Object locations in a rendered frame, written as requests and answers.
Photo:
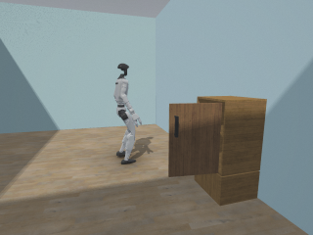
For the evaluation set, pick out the robot shin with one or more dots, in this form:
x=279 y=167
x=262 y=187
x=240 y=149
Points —
x=123 y=143
x=129 y=146

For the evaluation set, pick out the right robot shin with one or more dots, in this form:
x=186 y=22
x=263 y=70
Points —
x=129 y=146

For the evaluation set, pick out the handle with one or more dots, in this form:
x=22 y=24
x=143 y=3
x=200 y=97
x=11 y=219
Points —
x=176 y=127

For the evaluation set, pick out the right robot upper arm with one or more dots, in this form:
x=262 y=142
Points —
x=124 y=83

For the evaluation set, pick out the cupboard door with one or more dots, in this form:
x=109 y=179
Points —
x=196 y=149

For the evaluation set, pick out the robot right hand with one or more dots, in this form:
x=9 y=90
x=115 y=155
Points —
x=135 y=117

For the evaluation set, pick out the left robot shin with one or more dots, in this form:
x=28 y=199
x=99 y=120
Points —
x=123 y=143

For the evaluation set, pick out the robot right forearm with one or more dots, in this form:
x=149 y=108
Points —
x=127 y=104

